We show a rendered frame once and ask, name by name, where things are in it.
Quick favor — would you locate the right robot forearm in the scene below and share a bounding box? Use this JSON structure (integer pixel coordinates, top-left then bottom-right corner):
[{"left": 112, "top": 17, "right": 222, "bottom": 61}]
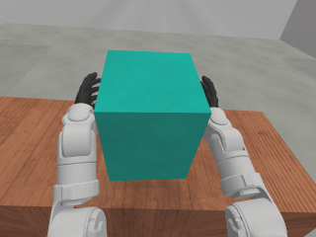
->
[{"left": 202, "top": 107, "right": 287, "bottom": 235}]

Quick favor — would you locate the left robot hand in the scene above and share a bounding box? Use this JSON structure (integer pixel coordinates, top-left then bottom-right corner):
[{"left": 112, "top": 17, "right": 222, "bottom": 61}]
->
[{"left": 74, "top": 72, "right": 102, "bottom": 109}]

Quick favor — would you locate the robot right upper arm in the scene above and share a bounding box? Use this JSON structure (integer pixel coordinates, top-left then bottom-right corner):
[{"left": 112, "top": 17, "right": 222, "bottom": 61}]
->
[{"left": 225, "top": 197, "right": 287, "bottom": 237}]

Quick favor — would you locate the robot left upper arm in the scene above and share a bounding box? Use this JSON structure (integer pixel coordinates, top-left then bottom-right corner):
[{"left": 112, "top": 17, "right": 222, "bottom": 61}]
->
[{"left": 47, "top": 206, "right": 108, "bottom": 237}]

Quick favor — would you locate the carton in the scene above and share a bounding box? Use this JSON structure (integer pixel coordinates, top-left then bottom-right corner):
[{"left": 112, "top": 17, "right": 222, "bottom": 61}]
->
[{"left": 94, "top": 49, "right": 212, "bottom": 181}]

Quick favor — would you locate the right robot hand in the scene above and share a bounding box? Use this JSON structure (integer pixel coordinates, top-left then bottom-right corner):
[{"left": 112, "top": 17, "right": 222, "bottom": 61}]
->
[{"left": 200, "top": 75, "right": 219, "bottom": 108}]

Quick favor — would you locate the left robot forearm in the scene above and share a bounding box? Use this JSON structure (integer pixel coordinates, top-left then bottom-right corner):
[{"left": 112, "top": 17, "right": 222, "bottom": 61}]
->
[{"left": 46, "top": 103, "right": 100, "bottom": 237}]

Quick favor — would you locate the pedestal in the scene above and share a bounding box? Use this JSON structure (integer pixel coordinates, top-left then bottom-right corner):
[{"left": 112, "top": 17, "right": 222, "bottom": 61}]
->
[{"left": 0, "top": 96, "right": 316, "bottom": 237}]

